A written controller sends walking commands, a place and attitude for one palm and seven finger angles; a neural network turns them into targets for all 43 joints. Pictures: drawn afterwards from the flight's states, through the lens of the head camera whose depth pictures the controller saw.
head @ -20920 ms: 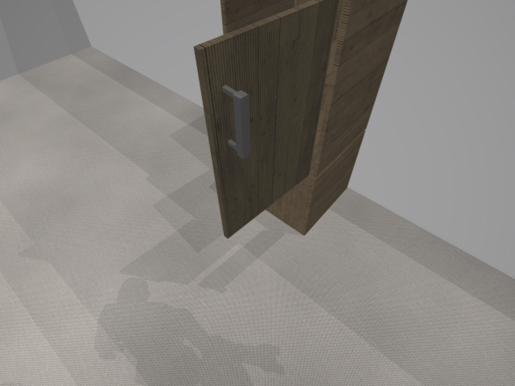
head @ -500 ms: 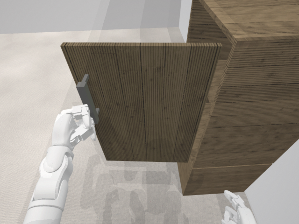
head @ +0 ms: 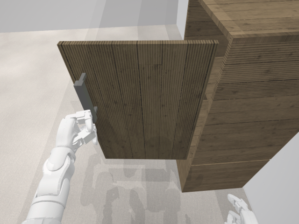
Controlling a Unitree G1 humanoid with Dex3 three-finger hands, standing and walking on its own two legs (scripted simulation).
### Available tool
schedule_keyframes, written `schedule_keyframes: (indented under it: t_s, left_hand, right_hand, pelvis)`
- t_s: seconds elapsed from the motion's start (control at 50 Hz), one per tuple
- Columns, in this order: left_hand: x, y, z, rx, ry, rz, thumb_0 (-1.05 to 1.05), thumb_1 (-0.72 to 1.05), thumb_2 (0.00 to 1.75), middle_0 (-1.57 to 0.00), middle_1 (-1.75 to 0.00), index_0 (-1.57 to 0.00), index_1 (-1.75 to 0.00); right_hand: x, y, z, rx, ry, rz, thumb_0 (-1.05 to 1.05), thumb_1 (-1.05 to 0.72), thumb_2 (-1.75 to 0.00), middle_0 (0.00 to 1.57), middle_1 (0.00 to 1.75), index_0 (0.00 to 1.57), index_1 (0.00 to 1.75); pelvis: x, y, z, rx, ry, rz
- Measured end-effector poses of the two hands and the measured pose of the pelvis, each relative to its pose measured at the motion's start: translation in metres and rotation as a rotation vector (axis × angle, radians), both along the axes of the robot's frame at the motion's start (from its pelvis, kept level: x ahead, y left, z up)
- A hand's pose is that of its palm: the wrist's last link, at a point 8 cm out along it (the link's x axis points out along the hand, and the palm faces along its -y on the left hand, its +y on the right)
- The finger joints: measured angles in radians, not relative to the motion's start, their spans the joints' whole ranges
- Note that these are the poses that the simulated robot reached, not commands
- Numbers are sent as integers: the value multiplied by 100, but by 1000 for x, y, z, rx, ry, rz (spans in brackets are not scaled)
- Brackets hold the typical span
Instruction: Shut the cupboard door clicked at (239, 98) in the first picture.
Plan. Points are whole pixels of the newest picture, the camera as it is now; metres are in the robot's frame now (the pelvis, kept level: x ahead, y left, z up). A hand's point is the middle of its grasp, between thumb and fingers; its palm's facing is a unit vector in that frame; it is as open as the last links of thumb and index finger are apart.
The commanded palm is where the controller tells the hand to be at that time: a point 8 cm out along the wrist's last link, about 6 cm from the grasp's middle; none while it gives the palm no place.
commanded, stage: push the door shut along its arc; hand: left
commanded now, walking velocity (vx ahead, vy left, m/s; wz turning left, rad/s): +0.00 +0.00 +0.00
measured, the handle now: (88, 98) +0.44 +0.20 +0.10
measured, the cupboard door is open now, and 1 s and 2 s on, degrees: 85 72 58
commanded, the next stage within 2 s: pull the fist back off the door in 1.92 s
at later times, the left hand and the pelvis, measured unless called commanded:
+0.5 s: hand (96, 113) +0.39 +0.17 +0.10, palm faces -0.08 -1.00 -0.03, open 3.1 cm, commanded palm +0.38 +0.21 +0.10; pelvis +0.00 +0.02 +0.00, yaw +0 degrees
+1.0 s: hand (108, 98) +0.45 +0.14 +0.10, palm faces -0.21 -0.98 -0.03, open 3.1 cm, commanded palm +0.44 +0.19 +0.10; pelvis +0.00 +0.03 -0.01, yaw +0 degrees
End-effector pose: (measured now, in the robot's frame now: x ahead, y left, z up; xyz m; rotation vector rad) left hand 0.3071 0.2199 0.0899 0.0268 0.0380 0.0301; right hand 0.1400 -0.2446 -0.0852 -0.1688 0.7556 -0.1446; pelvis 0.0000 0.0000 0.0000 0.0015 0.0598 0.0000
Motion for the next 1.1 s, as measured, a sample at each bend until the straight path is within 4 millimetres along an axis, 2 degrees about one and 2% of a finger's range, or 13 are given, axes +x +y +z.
schedule_keyframes:
  t_s: [0.1,0.18,0.32,0.42,0.68,1.1]
  left_hand:
    - [3,1,11,5,-83,11,2,90,90,-130,-150,-130,-150]
    - [16,8,21,28,-113,-3,2,90,90,-130,-150,-130,-150]
    - [40,12,11,11,-17,-66,1,91,91,-130,-150,-130,-150]
    - [51,2,14,0,-48,-108,1,92,92,-130,-150,-130,-150]
    - [92,3,15,9,-17,-156,2,90,90,-131,-150,-130,-150]
    - [143,-25,16,3,-9,-264,2,90,90,-130,-150,-130,-150]
  right_hand:
    - [0,3,3,-14,-7,4,1,-91,-89,20,30,20,30]
    - [-1,8,2,-8,-3,4,1,-91,-89,20,30,20,30]
    - [-13,11,-2,-10,40,-21,1,-91,-89,20,30,21,30]
    - [-24,13,-7,-20,83,-26,1,-91,-89,20,30,20,30]
    - [-55,17,-15,-28,190,-66,1,-91,-89,20,30,21,30]
    - [-117,7,-28,-44,349,-142,0,-91,-89,20,30,21,30]
  pelvis:
    - [-2,2,0,0,0,-6]
    - [-3,4,-1,-3,0,-1]
    - [-3,12,0,-10,14,4]
    - [-1,18,-1,-11,22,4]
    - [-3,26,-3,-17,50,5]
    - [-6,26,-10,-16,112,-5]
